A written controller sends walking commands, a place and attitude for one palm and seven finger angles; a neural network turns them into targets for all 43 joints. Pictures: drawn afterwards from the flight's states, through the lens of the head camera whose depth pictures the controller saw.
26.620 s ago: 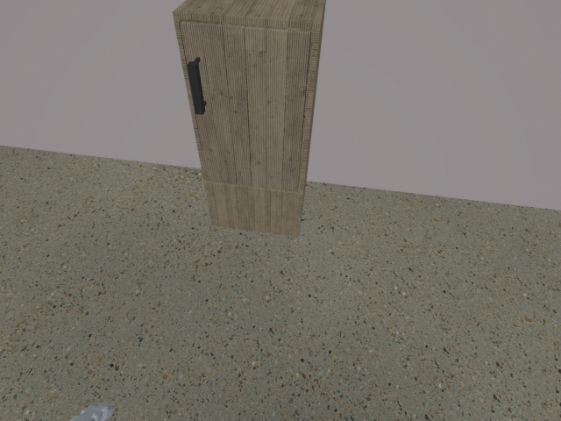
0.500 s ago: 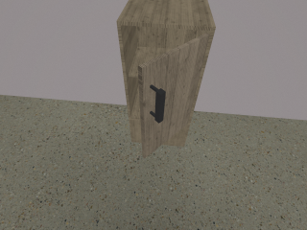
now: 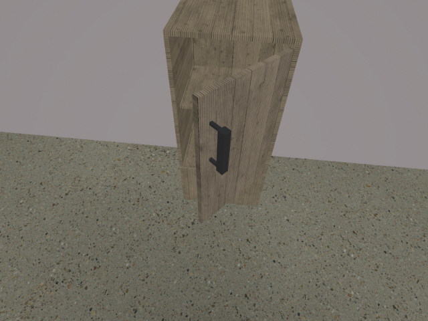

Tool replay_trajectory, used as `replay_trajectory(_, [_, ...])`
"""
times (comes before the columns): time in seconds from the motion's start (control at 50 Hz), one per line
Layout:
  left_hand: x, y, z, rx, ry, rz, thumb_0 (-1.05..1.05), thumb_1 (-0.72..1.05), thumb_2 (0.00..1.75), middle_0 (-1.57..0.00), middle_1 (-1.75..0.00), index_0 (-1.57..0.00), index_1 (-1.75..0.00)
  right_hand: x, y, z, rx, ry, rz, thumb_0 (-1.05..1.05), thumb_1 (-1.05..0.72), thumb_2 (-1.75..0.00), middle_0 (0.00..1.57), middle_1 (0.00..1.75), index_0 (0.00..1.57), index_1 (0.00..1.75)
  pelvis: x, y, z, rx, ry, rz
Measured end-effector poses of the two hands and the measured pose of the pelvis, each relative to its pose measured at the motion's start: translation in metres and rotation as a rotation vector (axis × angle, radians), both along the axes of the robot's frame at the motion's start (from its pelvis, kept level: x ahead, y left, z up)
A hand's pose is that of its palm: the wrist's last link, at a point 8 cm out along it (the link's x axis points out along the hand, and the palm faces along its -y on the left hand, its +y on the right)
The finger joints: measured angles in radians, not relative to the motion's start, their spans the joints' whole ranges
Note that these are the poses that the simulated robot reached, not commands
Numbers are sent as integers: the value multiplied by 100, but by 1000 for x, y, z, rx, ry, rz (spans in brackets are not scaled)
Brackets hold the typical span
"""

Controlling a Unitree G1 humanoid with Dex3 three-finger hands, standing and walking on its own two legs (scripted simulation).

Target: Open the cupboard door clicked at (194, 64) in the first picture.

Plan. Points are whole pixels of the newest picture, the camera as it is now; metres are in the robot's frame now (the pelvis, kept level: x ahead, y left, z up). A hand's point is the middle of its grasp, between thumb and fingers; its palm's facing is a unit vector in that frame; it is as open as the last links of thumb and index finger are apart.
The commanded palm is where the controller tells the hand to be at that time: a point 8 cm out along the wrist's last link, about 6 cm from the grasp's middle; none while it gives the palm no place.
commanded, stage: look to check the result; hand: left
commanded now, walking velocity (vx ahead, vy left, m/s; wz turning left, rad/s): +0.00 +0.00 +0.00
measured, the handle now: (217, 148) +0.56 +0.02 -0.04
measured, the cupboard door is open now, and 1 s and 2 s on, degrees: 49 49 49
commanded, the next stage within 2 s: walk to a spot facing it in 0.10 s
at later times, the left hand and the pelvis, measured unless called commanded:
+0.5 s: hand out of the picture +0.01 +0.18 -0.18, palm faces -0.02 -0.98 -0.20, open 7.4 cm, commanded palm none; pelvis +0.00 +0.00 -0.01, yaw -5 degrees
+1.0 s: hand out of the picture +0.09 +0.15 -0.16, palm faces -0.26 -0.93 -0.25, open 7.4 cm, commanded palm none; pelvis +0.00 -0.03 +0.00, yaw -22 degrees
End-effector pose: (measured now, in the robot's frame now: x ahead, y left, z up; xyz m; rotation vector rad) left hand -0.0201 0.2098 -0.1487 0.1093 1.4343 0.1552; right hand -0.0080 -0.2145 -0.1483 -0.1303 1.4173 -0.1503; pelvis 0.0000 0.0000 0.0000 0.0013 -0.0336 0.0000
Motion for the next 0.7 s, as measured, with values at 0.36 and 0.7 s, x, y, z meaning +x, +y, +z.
replay_trajectory(0.36, [6, 5, -1, 2, 25, -8, 1, 91, 89, -20, -30, -20, -30, 4, -3, -1, -17, 5, -26, 0, -92, -90, 20, 30, 20, 30, 3, 1, -2, -2, 8, -31])
replay_trajectory(0.7, [76, 11, 11, 128, -88, -174, 1, 91, 89, -20, -30, -20, -30, 0, -62, -20, -43, -89, -184, 0, -91, -90, 21, 30, 20, 30, -9, -29, -16, 37, 27, -200])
